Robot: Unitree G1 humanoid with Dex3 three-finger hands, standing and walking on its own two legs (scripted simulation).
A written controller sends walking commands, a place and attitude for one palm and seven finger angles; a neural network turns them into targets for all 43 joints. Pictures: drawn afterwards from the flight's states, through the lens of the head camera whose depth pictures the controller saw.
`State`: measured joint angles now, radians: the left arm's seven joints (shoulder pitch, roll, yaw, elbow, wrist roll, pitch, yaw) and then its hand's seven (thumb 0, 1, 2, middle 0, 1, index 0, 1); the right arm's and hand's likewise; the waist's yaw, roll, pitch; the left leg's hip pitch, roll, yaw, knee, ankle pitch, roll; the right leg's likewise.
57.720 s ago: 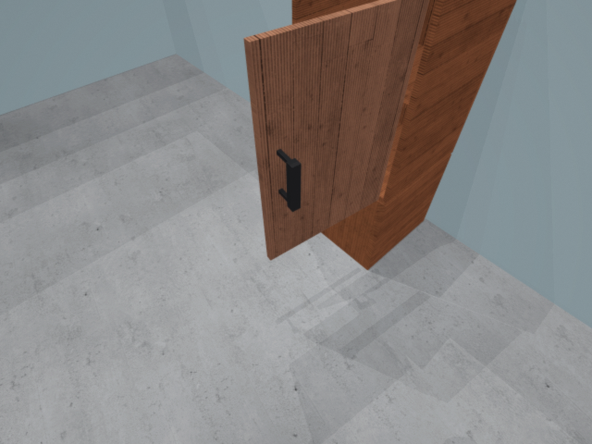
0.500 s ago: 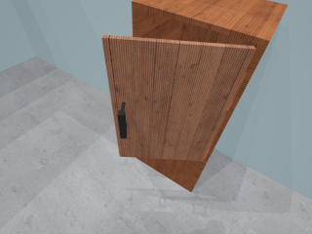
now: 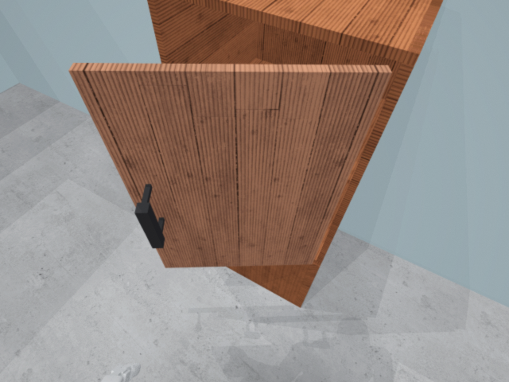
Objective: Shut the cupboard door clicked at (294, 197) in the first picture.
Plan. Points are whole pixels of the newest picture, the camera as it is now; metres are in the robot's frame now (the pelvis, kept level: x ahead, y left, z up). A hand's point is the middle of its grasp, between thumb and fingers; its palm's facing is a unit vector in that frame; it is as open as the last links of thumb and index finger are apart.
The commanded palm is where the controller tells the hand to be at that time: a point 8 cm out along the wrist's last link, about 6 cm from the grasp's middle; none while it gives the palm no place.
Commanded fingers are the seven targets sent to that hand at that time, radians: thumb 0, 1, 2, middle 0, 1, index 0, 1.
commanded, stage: come to a stop and stand still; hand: left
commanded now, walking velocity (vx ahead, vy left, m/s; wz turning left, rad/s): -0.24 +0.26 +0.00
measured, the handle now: (153, 217) +0.41 +0.19 -0.03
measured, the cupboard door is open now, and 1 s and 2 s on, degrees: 31 31 31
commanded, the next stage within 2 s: look again from close up in 0.96 s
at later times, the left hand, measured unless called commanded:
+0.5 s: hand out of the picture +0.02 +0.21 -0.17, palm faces +0.07 -0.97 -0.22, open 7.3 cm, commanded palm none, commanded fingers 0.00 0.90 0.90 -0.20 -0.30 -0.20 -0.30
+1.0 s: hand out of the picture -0.08 +0.16 -0.17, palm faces +0.03 -0.99 -0.12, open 7.4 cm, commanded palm none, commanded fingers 0.00 0.90 0.90 -0.20 -0.30 -0.20 -0.30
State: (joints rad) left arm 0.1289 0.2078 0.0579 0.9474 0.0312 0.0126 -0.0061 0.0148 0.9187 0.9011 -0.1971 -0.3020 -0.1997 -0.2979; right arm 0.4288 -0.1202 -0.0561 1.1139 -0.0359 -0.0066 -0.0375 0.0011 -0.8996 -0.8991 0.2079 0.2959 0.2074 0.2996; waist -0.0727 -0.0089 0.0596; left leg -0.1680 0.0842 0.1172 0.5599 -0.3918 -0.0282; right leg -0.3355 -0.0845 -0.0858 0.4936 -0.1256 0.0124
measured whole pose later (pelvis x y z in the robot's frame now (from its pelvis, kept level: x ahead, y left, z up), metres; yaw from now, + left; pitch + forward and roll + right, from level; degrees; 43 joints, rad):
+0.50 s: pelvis -0.02 +0.02 +0.01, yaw +1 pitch +0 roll -1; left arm 0.23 0.19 0.05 1.00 0.03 0.06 0.04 0.01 0.91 0.90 -0.20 -0.30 -0.20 -0.30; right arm 0.17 -0.14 -0.04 0.97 -0.03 0.01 -0.03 0.00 -0.92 -0.90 0.21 0.30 0.21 0.30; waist 0.02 -0.03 0.06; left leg -0.24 -0.04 0.11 0.46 -0.23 0.10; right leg -0.32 -0.03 -0.01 0.85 -0.45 0.04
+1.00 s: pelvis -0.05 +0.01 +0.01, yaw +0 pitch -2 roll +0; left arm 0.34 0.10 -0.01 1.11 0.02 0.01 0.04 0.01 0.91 0.90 -0.20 -0.30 -0.20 -0.30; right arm 0.33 -0.12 -0.02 1.16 -0.02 0.02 -0.02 0.00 -0.91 -0.90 0.20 0.30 0.20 0.30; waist -0.01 -0.03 0.02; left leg -0.22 -0.04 0.12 0.38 -0.14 0.08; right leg -0.13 -0.02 -0.04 0.42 -0.26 0.01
